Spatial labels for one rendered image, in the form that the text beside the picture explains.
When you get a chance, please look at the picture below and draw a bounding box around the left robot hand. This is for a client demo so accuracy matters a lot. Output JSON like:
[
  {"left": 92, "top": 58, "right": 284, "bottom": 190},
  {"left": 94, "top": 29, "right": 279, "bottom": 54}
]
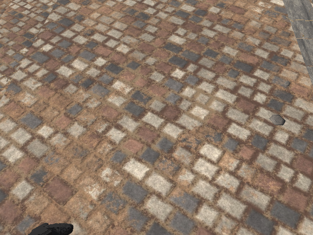
[{"left": 28, "top": 222, "right": 73, "bottom": 235}]

